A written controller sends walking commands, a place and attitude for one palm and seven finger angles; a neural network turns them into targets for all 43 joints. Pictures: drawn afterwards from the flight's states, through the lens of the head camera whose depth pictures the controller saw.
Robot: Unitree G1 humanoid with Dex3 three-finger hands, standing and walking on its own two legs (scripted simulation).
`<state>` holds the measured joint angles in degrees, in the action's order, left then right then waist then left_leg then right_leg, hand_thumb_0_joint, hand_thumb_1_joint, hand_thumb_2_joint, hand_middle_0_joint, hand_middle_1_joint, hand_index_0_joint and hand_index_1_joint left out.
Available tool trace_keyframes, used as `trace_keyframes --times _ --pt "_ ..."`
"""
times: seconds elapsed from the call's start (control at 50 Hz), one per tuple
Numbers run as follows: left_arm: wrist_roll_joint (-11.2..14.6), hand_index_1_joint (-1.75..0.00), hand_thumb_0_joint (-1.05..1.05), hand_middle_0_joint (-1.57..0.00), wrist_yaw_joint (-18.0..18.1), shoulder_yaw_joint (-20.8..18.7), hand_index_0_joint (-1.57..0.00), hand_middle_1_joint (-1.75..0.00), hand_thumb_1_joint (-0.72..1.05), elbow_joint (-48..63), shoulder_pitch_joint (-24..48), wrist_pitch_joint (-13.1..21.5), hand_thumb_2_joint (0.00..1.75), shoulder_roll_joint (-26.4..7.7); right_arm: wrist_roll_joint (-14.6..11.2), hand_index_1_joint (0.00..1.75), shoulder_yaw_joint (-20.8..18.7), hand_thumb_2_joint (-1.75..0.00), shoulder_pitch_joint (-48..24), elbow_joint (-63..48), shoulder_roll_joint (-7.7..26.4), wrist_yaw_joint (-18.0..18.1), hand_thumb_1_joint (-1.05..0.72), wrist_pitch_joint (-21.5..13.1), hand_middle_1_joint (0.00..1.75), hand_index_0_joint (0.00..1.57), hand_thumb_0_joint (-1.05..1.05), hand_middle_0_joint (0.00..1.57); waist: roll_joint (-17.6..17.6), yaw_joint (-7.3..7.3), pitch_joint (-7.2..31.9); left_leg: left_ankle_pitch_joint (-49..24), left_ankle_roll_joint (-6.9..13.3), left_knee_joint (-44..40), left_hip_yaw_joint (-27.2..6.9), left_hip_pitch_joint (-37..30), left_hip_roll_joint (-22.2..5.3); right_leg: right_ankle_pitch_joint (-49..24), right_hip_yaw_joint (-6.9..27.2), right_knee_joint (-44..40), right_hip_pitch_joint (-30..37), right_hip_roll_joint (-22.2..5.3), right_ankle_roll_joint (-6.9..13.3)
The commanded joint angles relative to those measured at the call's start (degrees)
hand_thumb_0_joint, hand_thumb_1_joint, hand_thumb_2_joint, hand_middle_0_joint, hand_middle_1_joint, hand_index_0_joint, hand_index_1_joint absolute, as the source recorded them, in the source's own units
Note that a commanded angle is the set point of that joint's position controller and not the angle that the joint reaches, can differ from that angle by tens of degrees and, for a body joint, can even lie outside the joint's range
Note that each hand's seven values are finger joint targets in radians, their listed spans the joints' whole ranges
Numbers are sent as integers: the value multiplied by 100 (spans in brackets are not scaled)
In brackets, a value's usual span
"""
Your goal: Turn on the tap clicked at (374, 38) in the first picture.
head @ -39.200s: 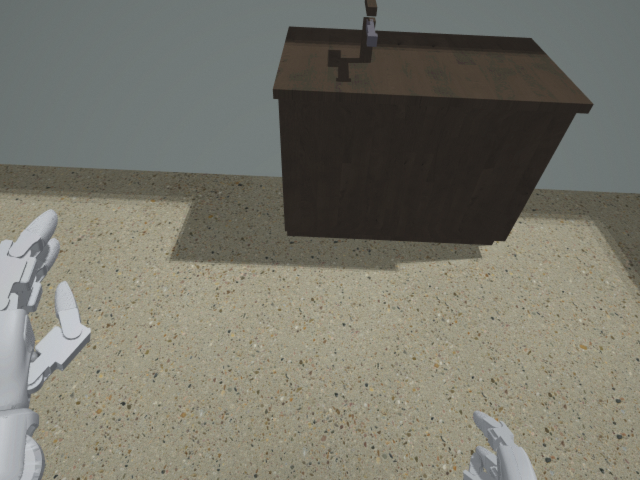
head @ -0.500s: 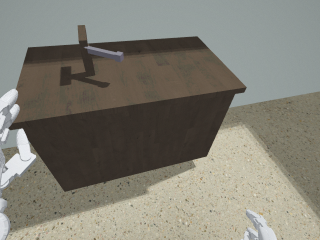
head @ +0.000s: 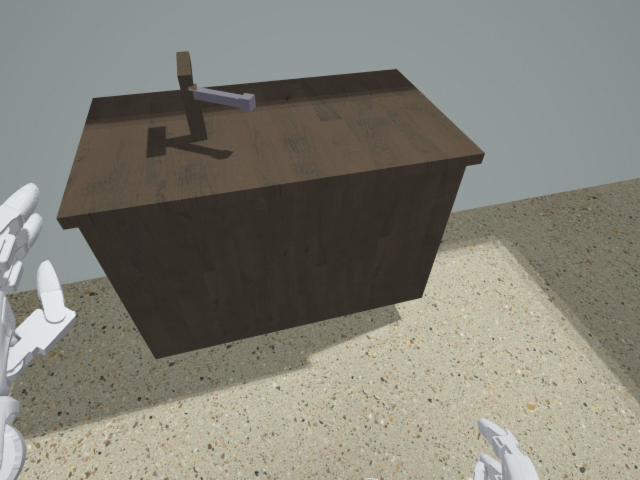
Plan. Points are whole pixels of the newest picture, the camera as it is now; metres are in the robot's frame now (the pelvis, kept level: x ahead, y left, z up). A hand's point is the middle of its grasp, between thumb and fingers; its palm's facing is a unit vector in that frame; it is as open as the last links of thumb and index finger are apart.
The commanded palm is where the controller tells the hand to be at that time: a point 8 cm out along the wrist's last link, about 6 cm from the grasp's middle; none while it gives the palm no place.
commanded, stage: stop stepping back and stand still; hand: left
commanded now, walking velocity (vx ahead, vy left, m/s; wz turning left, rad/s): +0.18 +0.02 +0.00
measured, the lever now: (247, 102) +0.84 +0.19 +0.09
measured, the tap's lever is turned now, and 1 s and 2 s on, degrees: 55 55 55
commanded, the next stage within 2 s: stand and check the lever's angle in 1.12 s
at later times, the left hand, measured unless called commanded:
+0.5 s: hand (83, 328) +0.20 +0.22 +0.19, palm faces +0.46 -0.79 -0.41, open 7.4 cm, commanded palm +0.15 +0.25 +0.20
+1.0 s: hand (64, 316) +0.22 +0.25 +0.18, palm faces +0.43 -0.84 -0.33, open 7.4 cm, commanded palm +0.17 +0.28 +0.20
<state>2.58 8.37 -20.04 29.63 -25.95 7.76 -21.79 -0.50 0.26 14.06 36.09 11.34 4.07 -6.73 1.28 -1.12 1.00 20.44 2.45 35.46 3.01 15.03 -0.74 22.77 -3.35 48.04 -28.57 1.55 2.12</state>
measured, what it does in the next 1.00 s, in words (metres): steps on the spot: right foot, then left foot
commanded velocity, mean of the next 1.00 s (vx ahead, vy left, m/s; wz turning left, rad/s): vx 0.02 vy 0.03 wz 0.00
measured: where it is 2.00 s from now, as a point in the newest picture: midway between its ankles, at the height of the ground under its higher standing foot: outside the picture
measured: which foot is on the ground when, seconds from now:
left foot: down 0.00-0.16, up 0.18-0.38, down 0.40-1.00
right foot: up 0.00-0.16, down 0.18-1.00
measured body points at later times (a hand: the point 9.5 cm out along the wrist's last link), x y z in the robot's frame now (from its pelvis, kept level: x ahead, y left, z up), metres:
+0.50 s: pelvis +0.01 -0.03 +0.01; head +0.00 -0.05 +0.46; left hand +0.17 +0.26 +0.21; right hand +0.18 -0.28 -0.08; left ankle +0.02 +0.11 -0.72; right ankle +0.05 -0.12 -0.72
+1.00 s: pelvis +0.02 +0.00 +0.02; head +0.02 +0.00 +0.47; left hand +0.19 +0.29 +0.20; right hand +0.21 -0.22 -0.05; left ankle +0.02 +0.11 -0.72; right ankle +0.05 -0.12 -0.72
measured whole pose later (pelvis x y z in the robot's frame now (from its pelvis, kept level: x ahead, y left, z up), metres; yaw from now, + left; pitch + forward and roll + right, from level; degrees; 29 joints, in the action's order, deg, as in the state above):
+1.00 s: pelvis +0.02 +0.00 +0.02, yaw +2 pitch -3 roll -1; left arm 3.2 9.0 -17.2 26.4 -26.2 7.6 -18.9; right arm -0.5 0.6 10.2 34.2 11.2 3.6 -4.7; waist 0.0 0.8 -2.2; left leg 13.0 0.2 25.4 1.7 9.7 -1.1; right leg 10.0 -1.9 23.3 -10.5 -0.4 -0.1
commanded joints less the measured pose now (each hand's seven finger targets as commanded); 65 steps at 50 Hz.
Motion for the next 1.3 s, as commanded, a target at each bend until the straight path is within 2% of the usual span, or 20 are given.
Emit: trace_keyframes --times 0.0,0.04,0.1,0.12,0.14,0.16,0.18,0.22,0.26,0.3,0.34,0.38,0.4,0.46,0.5,0.52,0.6,0.68,1.16,1.28 --pt "-43 -30 0 -20 91 -537 -20 -30 90 408 437 244 90 -811 -124 30 -262 -90 -435 -696 628 -107 -90 -363 30 20 0 20 -814 -52 -448 1544 1333 -2510 -2623 294 -1838 76 796 2681 -1286 -289 -242" --pt "8 -30 0 -20 68 -447 -20 -30 90 368 334 275 90 -730 -106 30 -209 -90 -698 -620 658 -79 -90 -347 30 20 0 20 -631 87 -731 1295 943 -2278 -1859 683 -1595 -34 585 730 -424 -603 -183" --pt "3 -30 0 -20 83 -467 -20 -30 90 856 439 296 90 -774 0 30 -239 -90 -720 -804 830 21 -90 -304 30 20 0 20 -1025 194 1 1391 464 -1395 -944 1102 -904 -131 -252 -1696 2139 -73 -181" --pt "-49 -30 0 -20 80 -420 -20 -30 90 734 344 288 90 -716 27 30 -279 -90 -677 -795 830 18 -90 -295 30 20 0 20 -513 252 54 1173 304 -330 -514 1449 -470 -237 -23 -2321 2701 -114 -69" --pt "-80 -30 0 -20 55 -430 -20 -30 90 817 439 318 90 -821 -2 30 -332 -90 -733 -819 756 -10 -90 -251 30 20 0 20 851 256 38 885 102 1533 -104 2121 71 292 1857 -3240 2819 -1140 397" --pt "-16 -30 0 -20 37 -559 -20 -30 90 1059 793 335 90 -1046 -56 30 -357 -90 -833 -887 759 -17 -90 -264 30 20 0 20 1429 153 61 622 -33 2873 -344 2368 218 166 3582 -3825 2360 -2207 787" --pt "-37 -30 0 -20 11 -490 -20 -30 90 1331 1195 423 90 -973 -51 30 -364 -90 -794 -740 718 -94 -90 -275 30 20 0 20 660 26 195 268 -109 3368 -731 2051 44 742 3584 -3886 1897 -2280 810" --pt "40 -30 0 -20 -5 -662 -20 -30 90 1352 945 445 90 -1149 -52 30 -429 -90 -640 -647 789 -113 -90 -246 30 20 0 20 238 -23 -99 -242 -152 3046 -845 1585 -283 628 2768 -3583 1077 -2128 917" --pt "65 -30 0 -20 33 -717 -20 -30 90 1322 620 459 90 -1101 -47 30 -347 -90 -665 -715 673 -86 -90 -155 30 20 0 20 325 -29 -20 -329 -109 1786 -568 653 -372 401 1767 -3379 558 -1851 666" --pt "71 -30 0 -20 116 -689 -20 -30 90 1243 367 430 90 -1015 -48 30 -305 -90 -760 -831 599 -6 -90 -154 30 20 0 20 561 42 171 -212 -21 291 -219 -236 -273 724 1377 -3147 477 -1682 506" --pt "83 -30 0 -20 191 -644 -20 -30 90 1319 275 466 90 -937 -6 30 -335 -90 -733 -902 682 60 -90 -201 30 20 0 20 -243 15 251 -79 65 -778 -125 -816 -88 741 1141 -2596 590 -1262 306" --pt "107 -30 0 -20 217 -587 -20 -30 90 1097 84 474 90 -746 -9 30 -367 -90 -714 -1015 872 86 -90 -248 30 20 0 20 -1185 66 131 73 489 -1623 -1664 -527 -978 -72 521 -1548 687 -378 -114" --pt "76 -30 0 -20 207 -631 -20 -30 90 1021 147 450 90 -784 -71 30 -362 -90 -705 -1006 915 69 -90 -243 30 20 0 20 -919 171 332 -233 476 -1627 -1666 -157 -1106 -412 235 -1316 1199 -132 -289" --pt "4 -30 0 -20 140 -508 -20 -30 90 621 180 421 90 -671 -86 30 -321 -90 -766 -937 751 24 -90 -260 30 20 0 20 -46 98 -171 28 119 -1035 -813 598 -414 -644 798 -2537 1654 -507 -161" --pt "33 -30 0 -20 126 -477 -20 -30 90 751 316 427 90 -775 -85 30 -338 -90 -792 -903 719 -16 -90 -269 30 20 0 20 533 41 -43 -476 -69 -96 -384 407 -117 -677 1710 -3175 1657 -1268 161" --pt "49 -30 0 -20 136 -482 -20 -30 90 882 317 421 90 -794 -79 30 -333 -90 -784 -919 709 -45 -90 -264 30 20 0 20 534 56 102 -630 -103 -48 -390 353 -121 -1030 1779 -3176 1828 -1456 294" --pt "73 -30 0 -20 193 -509 -20 -30 90 1302 260 431 90 -837 -22 30 -310 -90 -858 -962 756 -27 -90 -249 30 20 0 20 -354 85 374 -1393 -45 -996 -642 -452 -350 -1581 948 -2565 1839 -877 38" --pt "75 -30 0 -20 198 -522 -20 -30 90 1078 176 399 90 -778 -35 30 -282 -90 -940 -1021 757 -1 -90 -202 30 20 0 20 -426 111 386 -1878 -17 -1203 -751 -459 -490 -2032 564 -2416 2041 -542 -116" --pt "44 -30 0 -20 178 -354 -20 -30 90 872 393 400 90 -680 30 30 -241 -90 -971 -1052 727 39 -90 -65 30 20 0 20 -382 147 311 -1079 -138 -1715 -608 -371 -367 -1713 550 -2956 2193 -382 -159" --pt "23 -30 0 -20 184 -348 -20 -30 90 972 399 409 90 -706 32 30 -252 -90 -1004 -1054 744 51 -90 -79 30 20 0 20 -653 144 297 -1011 -159 -1805 -644 -333 -360 -1635 495 -2920 2196 -374 -150"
